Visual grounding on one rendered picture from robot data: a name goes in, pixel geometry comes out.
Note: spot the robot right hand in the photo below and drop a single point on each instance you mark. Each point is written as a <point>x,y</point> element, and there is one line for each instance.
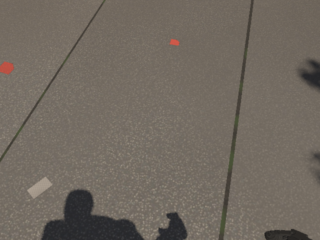
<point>285,235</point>

